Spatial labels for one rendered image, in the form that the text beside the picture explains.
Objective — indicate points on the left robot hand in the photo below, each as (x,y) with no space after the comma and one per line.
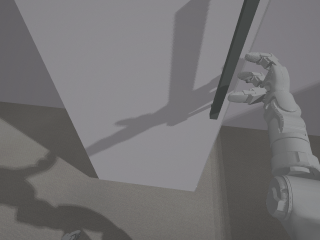
(72,236)

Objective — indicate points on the fridge door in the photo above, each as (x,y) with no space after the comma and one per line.
(138,78)

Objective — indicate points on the right robot hand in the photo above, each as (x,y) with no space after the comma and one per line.
(277,79)

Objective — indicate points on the robot right forearm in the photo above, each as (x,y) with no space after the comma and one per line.
(288,138)

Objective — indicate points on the handle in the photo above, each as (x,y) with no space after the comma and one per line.
(244,22)

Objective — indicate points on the robot right upper arm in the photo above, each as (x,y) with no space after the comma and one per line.
(295,202)

